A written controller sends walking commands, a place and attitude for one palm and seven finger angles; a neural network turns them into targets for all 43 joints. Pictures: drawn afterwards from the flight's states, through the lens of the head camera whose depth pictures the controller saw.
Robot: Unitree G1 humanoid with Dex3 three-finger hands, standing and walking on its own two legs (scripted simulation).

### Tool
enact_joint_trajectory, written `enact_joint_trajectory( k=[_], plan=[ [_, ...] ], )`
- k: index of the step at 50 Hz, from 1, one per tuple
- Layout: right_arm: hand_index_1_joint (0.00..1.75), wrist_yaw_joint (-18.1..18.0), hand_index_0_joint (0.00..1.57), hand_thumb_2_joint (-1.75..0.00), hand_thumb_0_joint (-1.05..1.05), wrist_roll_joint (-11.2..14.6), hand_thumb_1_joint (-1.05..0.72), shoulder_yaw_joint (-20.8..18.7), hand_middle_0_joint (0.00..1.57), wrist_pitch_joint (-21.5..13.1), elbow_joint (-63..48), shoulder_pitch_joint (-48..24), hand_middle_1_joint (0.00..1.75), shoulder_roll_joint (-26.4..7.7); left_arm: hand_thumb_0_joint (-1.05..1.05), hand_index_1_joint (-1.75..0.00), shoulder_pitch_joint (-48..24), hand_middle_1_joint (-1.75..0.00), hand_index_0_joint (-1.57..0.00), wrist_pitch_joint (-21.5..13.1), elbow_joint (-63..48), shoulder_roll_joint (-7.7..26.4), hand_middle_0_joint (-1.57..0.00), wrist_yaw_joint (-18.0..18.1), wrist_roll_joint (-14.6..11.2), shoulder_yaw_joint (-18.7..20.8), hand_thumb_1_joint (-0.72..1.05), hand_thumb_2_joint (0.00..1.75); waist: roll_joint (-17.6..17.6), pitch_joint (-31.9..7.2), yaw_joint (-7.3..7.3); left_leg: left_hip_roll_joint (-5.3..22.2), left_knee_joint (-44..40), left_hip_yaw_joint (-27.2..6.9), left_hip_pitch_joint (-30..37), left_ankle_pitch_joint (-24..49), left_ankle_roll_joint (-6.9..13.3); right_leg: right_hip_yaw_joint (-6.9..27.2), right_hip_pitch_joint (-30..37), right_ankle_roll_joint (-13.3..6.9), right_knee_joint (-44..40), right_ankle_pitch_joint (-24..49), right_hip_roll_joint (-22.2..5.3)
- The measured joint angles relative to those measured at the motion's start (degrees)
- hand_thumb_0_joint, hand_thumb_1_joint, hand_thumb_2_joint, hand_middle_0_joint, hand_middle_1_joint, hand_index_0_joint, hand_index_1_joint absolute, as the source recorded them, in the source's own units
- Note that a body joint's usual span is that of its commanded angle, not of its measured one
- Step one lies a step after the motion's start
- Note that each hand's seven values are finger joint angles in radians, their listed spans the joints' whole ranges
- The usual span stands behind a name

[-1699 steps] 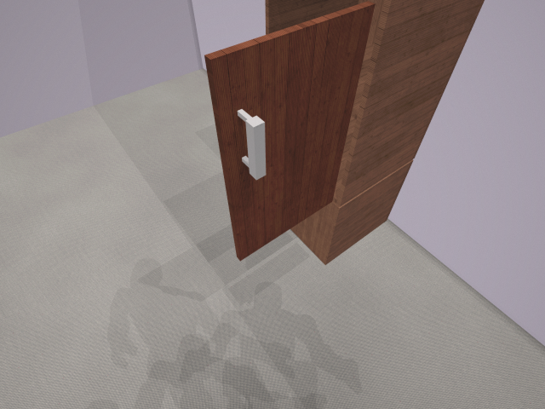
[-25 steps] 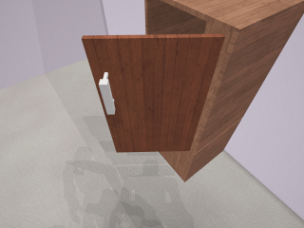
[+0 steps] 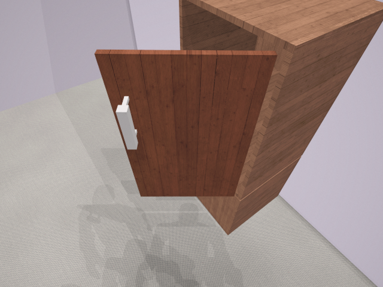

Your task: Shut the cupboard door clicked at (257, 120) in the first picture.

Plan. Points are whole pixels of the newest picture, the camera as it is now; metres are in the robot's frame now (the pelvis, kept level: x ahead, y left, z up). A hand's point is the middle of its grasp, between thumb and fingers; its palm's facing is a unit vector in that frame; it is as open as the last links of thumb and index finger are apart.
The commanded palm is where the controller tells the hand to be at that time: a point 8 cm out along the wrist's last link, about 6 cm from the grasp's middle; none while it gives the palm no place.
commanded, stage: look again from close up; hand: left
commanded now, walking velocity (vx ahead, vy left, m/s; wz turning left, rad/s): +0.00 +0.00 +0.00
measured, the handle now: (129, 123) +0.46 +0.19 +0.08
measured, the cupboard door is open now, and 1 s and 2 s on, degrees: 55 55 55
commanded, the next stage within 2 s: raise the hand and make a fist in 1.26 s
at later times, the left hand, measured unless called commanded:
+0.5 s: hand out of the picture +0.00 +0.16 -0.17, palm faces +0.03 -0.98 -0.19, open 7.4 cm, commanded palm none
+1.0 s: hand out of the picture -0.01 +0.16 -0.18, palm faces +0.03 -0.98 -0.18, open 7.4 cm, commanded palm none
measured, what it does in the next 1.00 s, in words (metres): stands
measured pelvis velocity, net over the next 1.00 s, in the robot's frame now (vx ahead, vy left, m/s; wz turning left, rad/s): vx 0.00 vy -0.01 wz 0.01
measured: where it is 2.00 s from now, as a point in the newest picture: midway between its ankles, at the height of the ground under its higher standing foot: outside the picture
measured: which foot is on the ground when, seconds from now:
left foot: down 0.00-1.00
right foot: down 0.00-1.00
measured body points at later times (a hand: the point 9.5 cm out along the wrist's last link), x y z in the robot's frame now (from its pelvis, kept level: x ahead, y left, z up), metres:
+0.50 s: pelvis +0.00 -0.01 +0.00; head +0.01 -0.01 +0.45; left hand +0.00 +0.21 -0.16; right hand +0.00 -0.23 -0.16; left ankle -0.02 +0.10 -0.74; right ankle -0.01 -0.12 -0.74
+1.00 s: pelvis +0.00 -0.01 +0.00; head +0.01 -0.01 +0.45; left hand -0.01 +0.21 -0.16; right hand -0.01 -0.22 -0.16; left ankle -0.02 +0.10 -0.74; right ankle -0.01 -0.12 -0.74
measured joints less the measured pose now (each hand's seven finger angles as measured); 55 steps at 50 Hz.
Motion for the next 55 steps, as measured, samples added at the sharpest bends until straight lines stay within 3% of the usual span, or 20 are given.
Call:
enact_joint_trajectory(
  k=[55],
  plan=[
    [0.30, -0.3, 0.20, -0.90, 0.00, -0.1, -0.91, -0.1, 0.20, -0.1, 1.3, 1.7, 0.30, 1.8, 0.01, -0.30, 1.4, -0.30, -0.20, -0.2, 0.6, -0.8, -0.20, 0.0, 0.1, 0.5, 0.91, 0.90, -0.6, 0.3, 0.26, 0.5, -0.9, -0.7, 0.4, 1.1, -0.6, -0.7, 0.9, -0.6, -1.4, 1.1, 0.5]
  ],
)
